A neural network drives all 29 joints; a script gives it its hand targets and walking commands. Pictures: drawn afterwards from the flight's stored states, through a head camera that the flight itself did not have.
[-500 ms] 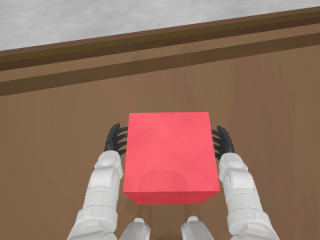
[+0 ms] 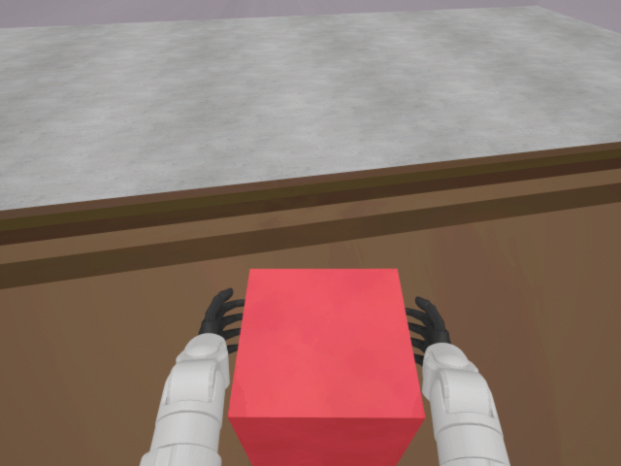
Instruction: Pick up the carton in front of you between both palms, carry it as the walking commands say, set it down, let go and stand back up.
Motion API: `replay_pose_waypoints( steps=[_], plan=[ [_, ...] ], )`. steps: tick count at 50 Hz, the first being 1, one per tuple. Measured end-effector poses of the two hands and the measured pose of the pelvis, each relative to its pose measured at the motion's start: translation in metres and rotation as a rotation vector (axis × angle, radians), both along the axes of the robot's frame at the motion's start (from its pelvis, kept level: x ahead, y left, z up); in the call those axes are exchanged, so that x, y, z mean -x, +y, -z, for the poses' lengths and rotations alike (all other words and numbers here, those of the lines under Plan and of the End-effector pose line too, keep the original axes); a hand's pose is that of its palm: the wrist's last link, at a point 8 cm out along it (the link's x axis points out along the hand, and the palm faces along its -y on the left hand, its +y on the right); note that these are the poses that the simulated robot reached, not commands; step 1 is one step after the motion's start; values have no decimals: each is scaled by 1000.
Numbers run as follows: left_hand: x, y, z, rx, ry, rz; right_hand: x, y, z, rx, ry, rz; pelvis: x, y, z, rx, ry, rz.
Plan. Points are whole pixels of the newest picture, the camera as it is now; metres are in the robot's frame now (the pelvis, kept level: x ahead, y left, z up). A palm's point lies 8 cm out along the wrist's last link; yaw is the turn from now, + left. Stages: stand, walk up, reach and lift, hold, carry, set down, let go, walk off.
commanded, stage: reach and lift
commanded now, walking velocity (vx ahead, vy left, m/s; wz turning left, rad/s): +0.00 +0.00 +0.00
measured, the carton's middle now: (323, 374) +0.29 +0.00 -0.05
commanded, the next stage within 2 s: hold in 1.00 s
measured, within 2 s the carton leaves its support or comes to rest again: neither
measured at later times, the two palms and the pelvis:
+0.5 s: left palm (213, 339) +0.29 +0.15 +0.04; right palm (439, 347) +0.29 -0.15 +0.03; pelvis -0.01 +0.00 +0.00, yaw +0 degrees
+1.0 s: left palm (211, 332) +0.30 +0.15 +0.05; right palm (439, 343) +0.29 -0.15 +0.04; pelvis +0.01 +0.00 +0.01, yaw +0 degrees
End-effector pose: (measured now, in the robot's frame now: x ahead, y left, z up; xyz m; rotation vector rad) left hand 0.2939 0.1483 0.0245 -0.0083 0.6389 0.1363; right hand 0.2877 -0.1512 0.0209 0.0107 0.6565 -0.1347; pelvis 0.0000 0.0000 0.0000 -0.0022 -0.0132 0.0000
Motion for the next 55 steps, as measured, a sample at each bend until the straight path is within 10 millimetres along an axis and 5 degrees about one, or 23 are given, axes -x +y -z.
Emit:
replay_pose_waypoints(
  steps=[15,39,55],
  plan=[
    [6,-2,-7,-6,21,0,5,-2,-6,0,21,-4,20,-2,-1,-2,-70,0],
    [-4,-2,-18,-36,25,23,-4,-1,-18,34,25,-28,-5,-3,-9,0,-76,-2],
    [2,0,-31,-36,1,25,2,0,-31,36,1,-25,-4,-1,-10,0,-95,2]
  ],
)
